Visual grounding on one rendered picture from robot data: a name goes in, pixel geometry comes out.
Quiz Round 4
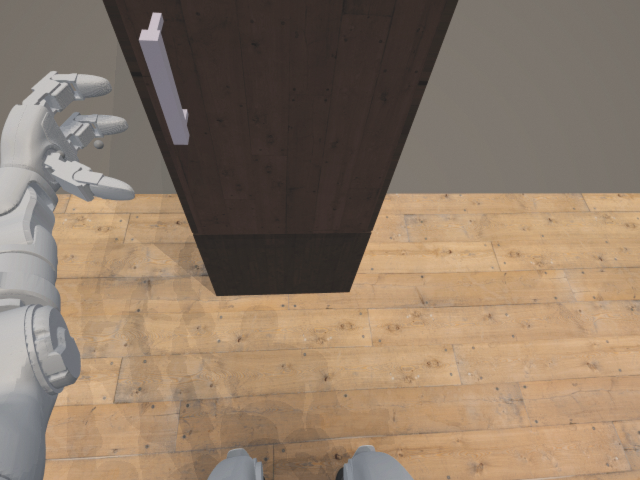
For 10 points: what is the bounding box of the robot left hand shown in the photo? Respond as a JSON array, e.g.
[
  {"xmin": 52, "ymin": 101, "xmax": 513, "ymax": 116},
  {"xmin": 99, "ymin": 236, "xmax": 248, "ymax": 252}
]
[{"xmin": 0, "ymin": 71, "xmax": 135, "ymax": 202}]

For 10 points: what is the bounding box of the robot left upper arm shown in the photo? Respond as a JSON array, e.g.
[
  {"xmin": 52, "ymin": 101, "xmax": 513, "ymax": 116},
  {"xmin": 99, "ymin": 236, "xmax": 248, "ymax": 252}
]
[{"xmin": 0, "ymin": 304, "xmax": 81, "ymax": 480}]

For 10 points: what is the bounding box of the left robot forearm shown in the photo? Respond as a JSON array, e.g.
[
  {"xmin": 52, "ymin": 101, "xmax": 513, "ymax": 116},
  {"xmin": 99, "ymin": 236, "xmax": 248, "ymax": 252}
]
[{"xmin": 0, "ymin": 167, "xmax": 61, "ymax": 313}]

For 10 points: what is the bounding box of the robot right thigh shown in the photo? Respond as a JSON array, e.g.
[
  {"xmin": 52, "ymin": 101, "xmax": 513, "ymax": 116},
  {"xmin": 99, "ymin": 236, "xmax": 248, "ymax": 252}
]
[{"xmin": 343, "ymin": 452, "xmax": 414, "ymax": 480}]

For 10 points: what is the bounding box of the cupboard door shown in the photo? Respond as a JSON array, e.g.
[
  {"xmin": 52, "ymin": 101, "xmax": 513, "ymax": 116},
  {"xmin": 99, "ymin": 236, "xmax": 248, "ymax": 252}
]
[{"xmin": 115, "ymin": 0, "xmax": 448, "ymax": 235}]

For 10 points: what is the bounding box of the robot left shin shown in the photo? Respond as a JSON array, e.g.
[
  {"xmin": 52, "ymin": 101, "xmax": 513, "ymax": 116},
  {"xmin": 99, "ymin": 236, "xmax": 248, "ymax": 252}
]
[{"xmin": 226, "ymin": 448, "xmax": 250, "ymax": 459}]

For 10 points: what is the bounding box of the handle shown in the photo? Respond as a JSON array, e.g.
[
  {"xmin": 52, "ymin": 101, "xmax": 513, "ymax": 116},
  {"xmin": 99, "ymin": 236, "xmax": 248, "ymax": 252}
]
[{"xmin": 139, "ymin": 13, "xmax": 189, "ymax": 145}]

